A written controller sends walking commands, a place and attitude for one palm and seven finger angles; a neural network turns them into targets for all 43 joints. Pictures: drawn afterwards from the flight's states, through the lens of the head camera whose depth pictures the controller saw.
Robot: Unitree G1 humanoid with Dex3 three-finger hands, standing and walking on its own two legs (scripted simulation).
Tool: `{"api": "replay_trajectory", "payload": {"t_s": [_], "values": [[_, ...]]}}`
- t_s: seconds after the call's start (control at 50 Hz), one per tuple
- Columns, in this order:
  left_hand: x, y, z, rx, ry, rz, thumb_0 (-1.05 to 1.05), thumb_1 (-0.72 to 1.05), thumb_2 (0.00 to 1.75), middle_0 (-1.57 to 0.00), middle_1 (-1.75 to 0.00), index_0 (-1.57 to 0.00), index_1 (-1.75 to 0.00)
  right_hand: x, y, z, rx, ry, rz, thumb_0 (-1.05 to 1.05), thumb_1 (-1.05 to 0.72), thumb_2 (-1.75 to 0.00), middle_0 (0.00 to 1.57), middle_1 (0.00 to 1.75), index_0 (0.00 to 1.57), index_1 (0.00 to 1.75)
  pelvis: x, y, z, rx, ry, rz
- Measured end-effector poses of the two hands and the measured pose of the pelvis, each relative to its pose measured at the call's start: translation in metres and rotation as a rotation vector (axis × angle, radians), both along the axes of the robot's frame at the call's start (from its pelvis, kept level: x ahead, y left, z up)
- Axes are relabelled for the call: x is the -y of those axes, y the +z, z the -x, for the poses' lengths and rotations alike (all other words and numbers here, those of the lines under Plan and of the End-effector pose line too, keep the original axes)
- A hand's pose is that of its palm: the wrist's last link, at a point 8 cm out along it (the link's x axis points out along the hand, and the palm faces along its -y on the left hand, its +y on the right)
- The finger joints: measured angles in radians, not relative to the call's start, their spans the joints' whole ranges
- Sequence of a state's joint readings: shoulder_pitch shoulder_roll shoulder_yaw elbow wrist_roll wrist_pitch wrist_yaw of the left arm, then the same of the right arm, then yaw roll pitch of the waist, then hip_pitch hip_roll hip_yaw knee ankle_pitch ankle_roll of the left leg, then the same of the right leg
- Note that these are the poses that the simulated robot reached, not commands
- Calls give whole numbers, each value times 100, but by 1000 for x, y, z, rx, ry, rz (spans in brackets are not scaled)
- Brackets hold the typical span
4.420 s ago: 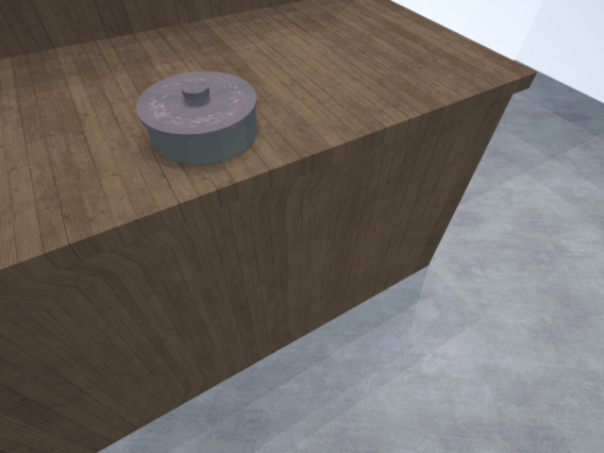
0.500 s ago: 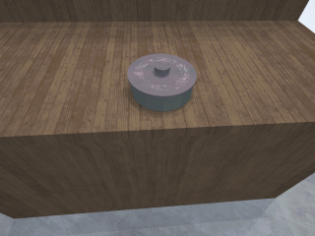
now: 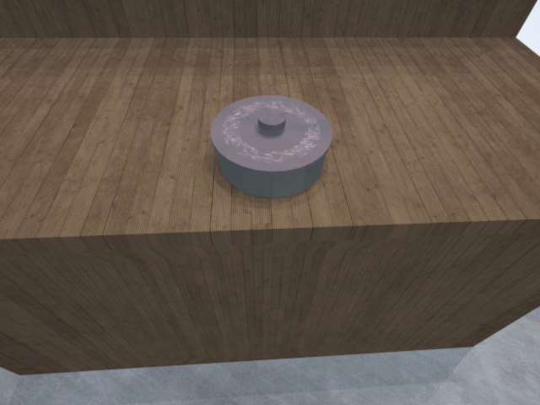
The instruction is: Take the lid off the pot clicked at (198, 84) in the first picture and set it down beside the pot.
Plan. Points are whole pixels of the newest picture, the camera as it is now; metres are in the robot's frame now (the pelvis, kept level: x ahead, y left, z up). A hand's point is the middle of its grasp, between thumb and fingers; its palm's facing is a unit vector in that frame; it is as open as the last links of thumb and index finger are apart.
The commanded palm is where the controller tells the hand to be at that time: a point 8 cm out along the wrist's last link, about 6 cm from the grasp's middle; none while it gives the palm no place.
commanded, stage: look again from close up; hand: left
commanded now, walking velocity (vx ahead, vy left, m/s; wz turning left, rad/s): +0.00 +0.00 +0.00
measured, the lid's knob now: (271, 120) +0.51 +0.04 +0.16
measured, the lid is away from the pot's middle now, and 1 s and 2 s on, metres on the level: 0.00 0.00 0.00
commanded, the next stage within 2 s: shuffle to correct the standing spot in 0.54 s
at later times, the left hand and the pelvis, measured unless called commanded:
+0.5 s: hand out of the picture +0.03 +0.17 -0.18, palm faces +0.03 -0.98 -0.19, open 7.4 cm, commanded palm none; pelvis +0.01 -0.01 +0.00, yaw +0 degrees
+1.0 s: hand out of the picture +0.02 +0.16 -0.18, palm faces +0.10 -0.97 -0.20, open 7.4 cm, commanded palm none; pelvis +0.02 -0.02 +0.00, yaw +4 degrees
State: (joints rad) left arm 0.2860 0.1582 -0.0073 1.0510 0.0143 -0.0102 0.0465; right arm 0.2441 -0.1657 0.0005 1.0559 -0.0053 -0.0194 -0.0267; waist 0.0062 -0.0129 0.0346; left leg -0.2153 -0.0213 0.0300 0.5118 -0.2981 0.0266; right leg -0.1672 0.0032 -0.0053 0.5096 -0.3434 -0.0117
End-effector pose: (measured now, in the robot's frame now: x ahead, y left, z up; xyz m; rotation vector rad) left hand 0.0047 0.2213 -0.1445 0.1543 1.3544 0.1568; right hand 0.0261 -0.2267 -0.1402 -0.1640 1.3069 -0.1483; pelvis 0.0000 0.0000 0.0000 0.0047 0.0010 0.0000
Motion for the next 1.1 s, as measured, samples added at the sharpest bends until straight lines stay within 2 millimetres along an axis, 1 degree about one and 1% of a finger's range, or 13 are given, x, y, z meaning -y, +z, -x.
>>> {"api": "replay_trajectory", "payload": {"t_s": [0.2, 0.44, 0.72, 0.84, 0.92, 1.0, 1.1], "values": [[3, -2, -12, 9, -2, 7, 0, 91, 90, -20, -30, -20, -30, 6, 4, -8, -15, 0, 13, 1, -93, -90, 20, 30, 20, 30, 6, 1, -6, -3, 2, 3], [2, -2, -19, 7, 1, 8, 0, 91, 90, -20, -30, -20, -30, 5, 5, -10, -34, -5, 19, 1, -93, -90, 20, 30, 20, 30, 6, 2, -11, -2, 2, 3], [-1, -3, -19, -3, 9, 13, 0, 90, 90, -20, -30, -20, -30, 2, 7, -8, -56, -3, 22, 1, -93, -90, 20, 30, 20, 30, 3, 3, -13, -3, 11, 3], [1, -6, -16, -12, 30, 15, 0, 91, 90, -20, -30, -20, -30, 3, 5, -7, -75, 6, 22, 1, -93, -90, 20, 30, 20, 30, 6, 2, -16, -6, 37, 1], [6, -7, -13, -17, 54, 10, 0, 91, 90, -19, -30, -20, -30, 8, 3, -7, -92, 13, 22, 1, -92, -90, 20, 30, 20, 30, 13, 0, -17, -14, 56, -1], [15, -6, -8, -22, 83, 2, 0, 91, 90, -19, -30, -20, -30, 18, -1, -8, -107, 21, 22, 1, -92, -90, 20, 30, 20, 30, 24, -3, -18, -24, 74, 6], [29, -11, 3, -29, 121, 11, 0, 91, 90, -19, -30, -20, -30, 34, -3, -19, -112, 38, 46, 1, -91, -90, 20, 30, 20, 30, 35, -7, -22, -22, 101, 24]]}}
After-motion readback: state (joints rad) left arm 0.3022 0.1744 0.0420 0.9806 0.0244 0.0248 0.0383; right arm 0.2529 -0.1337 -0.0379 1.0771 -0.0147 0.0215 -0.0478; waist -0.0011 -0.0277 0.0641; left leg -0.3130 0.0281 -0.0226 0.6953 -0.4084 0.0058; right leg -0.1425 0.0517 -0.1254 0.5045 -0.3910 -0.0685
